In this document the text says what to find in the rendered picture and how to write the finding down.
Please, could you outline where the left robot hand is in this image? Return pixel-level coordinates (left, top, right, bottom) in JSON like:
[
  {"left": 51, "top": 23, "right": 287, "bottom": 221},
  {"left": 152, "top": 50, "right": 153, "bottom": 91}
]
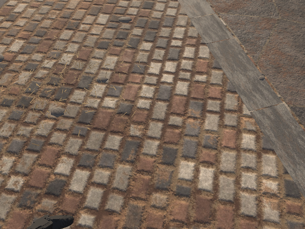
[{"left": 27, "top": 215, "right": 74, "bottom": 229}]

